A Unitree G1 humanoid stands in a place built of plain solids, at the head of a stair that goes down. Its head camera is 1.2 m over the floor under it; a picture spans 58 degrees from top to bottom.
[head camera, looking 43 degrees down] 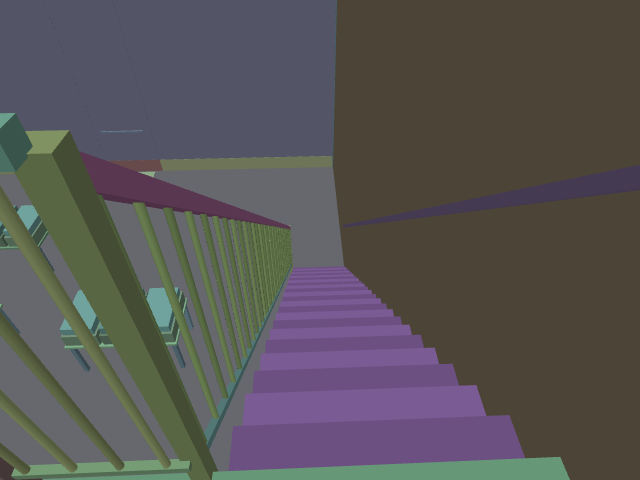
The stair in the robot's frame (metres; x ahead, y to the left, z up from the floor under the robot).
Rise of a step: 0.19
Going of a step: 0.21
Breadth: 0.91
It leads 2 degrees to the left of straight ahead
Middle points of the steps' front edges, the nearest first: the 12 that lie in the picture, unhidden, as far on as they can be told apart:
0.43 -0.18 0.00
0.64 -0.17 -0.20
0.84 -0.16 -0.39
1.05 -0.15 -0.57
1.26 -0.15 -0.76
1.47 -0.14 -0.95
1.68 -0.13 -1.13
1.88 -0.12 -1.32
2.09 -0.11 -1.50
2.30 -0.10 -1.69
2.51 -0.10 -1.88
2.71 -0.09 -2.06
